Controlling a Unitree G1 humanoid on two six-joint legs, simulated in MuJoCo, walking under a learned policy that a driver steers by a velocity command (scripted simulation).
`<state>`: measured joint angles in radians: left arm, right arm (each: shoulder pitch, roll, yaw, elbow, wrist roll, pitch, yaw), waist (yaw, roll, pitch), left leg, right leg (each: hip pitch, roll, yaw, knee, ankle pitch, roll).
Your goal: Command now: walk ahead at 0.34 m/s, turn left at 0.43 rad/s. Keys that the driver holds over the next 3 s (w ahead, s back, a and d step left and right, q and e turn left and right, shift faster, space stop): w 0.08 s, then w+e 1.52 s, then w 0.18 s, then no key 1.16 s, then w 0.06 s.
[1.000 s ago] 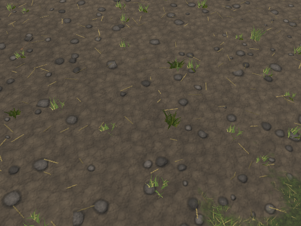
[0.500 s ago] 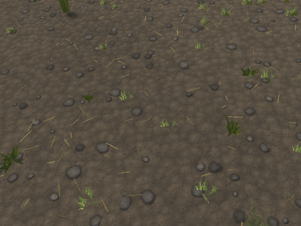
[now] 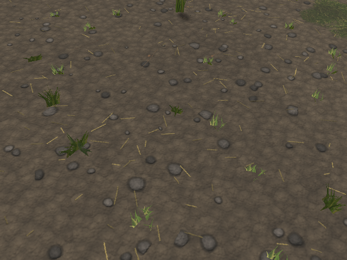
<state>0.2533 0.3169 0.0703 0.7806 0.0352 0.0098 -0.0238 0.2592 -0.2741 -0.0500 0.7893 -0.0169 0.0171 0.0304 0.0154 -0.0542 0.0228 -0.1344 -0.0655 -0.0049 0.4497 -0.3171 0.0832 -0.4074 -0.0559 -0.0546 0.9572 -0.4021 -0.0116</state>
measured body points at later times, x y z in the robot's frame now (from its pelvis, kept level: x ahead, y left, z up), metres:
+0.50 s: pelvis +0.25 -0.03 -0.02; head +0.28 -0.03 +0.43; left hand +0.38 +0.23 -0.13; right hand +0.26 -0.29 -0.15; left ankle +0.09 +0.09 -0.63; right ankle +0.31 -0.08 -0.74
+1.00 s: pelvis +0.54 -0.03 -0.01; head +0.58 -0.04 +0.44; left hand +0.66 +0.23 -0.14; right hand +0.64 -0.34 -0.10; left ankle +0.66 +0.03 -0.74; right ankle +0.35 -0.08 -0.66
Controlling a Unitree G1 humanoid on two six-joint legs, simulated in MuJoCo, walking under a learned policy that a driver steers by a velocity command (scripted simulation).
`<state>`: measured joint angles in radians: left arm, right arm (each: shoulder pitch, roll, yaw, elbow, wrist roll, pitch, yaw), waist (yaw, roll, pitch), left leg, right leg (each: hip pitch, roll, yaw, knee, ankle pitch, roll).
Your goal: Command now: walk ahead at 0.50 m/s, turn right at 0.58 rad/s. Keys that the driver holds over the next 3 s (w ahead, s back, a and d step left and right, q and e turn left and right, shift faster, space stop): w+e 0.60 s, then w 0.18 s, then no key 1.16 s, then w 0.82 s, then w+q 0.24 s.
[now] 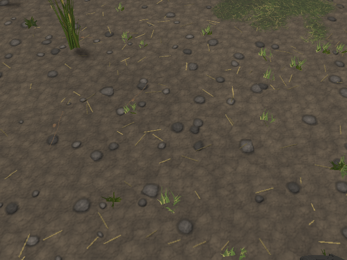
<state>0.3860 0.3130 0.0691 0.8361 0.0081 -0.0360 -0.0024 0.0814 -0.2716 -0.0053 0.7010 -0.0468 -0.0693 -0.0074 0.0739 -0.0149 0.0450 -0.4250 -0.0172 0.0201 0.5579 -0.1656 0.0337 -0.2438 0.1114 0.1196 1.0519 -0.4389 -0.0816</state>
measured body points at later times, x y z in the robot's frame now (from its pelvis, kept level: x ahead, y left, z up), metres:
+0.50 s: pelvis +0.26 -0.06 -0.01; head +0.29 -0.08 +0.44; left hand +0.53 +0.11 -0.09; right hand +0.17 -0.31 -0.15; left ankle +0.10 +0.11 -0.66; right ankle +0.32 -0.13 -0.73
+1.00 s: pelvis +0.51 -0.13 +0.00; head +0.54 -0.15 +0.44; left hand +0.61 +0.12 -0.14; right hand +0.57 -0.42 -0.10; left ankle +0.65 -0.11 -0.73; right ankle +0.32 -0.13 -0.71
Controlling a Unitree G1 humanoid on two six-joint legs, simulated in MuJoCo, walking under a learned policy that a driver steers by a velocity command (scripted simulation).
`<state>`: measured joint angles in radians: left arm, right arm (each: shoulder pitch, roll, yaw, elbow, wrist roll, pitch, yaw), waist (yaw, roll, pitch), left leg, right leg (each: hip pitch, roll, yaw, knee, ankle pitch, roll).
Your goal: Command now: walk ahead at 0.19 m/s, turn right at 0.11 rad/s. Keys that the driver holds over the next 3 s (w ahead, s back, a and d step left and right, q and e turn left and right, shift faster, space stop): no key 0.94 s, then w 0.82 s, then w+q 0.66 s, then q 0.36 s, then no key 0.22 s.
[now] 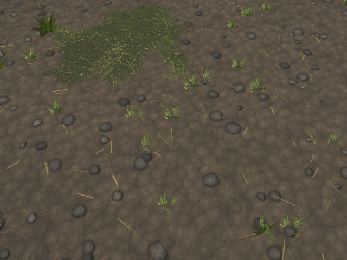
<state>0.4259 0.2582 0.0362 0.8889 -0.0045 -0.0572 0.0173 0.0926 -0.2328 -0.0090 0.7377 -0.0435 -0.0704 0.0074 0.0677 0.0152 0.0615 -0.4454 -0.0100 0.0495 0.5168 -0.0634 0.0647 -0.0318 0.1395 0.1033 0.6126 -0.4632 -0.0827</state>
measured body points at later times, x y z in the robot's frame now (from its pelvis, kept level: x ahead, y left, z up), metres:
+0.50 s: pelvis +0.06 -0.01 +0.02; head +0.05 -0.01 +0.47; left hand +0.10 +0.24 -0.13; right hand +0.10 -0.25 -0.13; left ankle +0.11 +0.09 -0.72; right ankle +0.06 -0.12 -0.72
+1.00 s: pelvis +0.08 -0.02 +0.02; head +0.08 -0.02 +0.47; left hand +0.07 +0.21 -0.14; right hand +0.08 -0.24 -0.14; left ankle +0.11 +0.09 -0.72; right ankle +0.06 -0.12 -0.72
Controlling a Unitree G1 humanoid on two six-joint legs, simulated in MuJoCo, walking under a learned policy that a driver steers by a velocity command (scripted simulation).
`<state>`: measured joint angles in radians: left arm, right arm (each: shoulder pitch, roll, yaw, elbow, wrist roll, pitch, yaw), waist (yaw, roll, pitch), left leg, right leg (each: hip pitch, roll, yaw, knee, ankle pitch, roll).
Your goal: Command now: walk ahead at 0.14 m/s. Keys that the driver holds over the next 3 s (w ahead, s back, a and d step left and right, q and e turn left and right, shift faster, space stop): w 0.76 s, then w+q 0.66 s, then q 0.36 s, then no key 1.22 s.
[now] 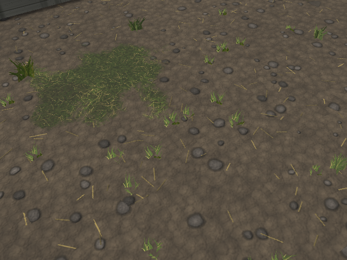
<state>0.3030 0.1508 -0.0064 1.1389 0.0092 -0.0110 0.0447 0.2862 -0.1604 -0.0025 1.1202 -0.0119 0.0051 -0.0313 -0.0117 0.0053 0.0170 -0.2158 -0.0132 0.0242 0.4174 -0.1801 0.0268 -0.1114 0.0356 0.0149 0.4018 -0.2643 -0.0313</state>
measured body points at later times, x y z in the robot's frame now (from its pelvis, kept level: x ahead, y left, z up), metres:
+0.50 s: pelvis +0.16 +0.05 +0.00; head +0.18 +0.06 +0.45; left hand +0.26 +0.29 -0.15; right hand +0.07 -0.17 -0.14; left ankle +0.07 +0.11 -0.74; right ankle +0.23 -0.08 -0.68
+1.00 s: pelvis +0.45 +0.02 +0.00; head +0.46 +0.01 +0.45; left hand +0.39 +0.26 -0.15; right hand +0.54 -0.22 -0.15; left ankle +0.52 +0.18 -0.67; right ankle +0.42 -0.03 -0.74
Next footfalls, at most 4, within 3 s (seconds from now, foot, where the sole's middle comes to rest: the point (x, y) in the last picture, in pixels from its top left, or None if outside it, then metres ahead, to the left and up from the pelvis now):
0.72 right None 0.46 -0.03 -0.78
1.26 left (147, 214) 0.73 0.14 -0.78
1.74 right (159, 160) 1.02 0.09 -0.78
2.16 left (128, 193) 0.84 0.23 -0.78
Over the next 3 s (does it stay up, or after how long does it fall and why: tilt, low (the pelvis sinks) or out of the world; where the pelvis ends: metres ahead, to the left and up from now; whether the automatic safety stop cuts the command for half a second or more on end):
stays up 0.89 0.15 0.00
